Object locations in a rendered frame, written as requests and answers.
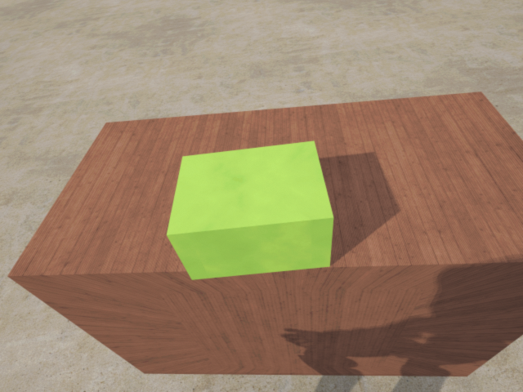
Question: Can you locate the pedestal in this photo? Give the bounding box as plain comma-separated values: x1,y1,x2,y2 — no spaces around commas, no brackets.
7,91,523,376

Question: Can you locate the carton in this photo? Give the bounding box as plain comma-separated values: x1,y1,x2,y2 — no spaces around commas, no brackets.
167,141,333,280

